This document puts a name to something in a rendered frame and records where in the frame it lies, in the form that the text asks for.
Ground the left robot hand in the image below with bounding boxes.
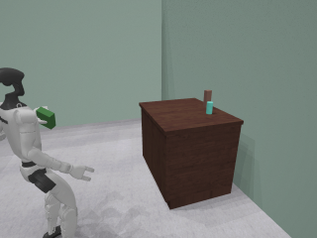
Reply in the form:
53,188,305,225
33,106,48,124

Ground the right robot hand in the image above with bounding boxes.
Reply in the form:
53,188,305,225
69,164,95,181

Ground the left robot foot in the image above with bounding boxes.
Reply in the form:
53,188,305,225
43,225,61,238

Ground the sponge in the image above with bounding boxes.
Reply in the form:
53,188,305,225
36,106,56,129

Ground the robot right upper arm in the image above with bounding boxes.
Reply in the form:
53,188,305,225
16,108,40,161

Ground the robot right forearm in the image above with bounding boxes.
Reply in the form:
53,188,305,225
28,148,73,174

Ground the table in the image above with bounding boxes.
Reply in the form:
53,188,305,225
139,97,244,210

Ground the humanoid robot head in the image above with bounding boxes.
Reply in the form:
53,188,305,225
0,67,27,110

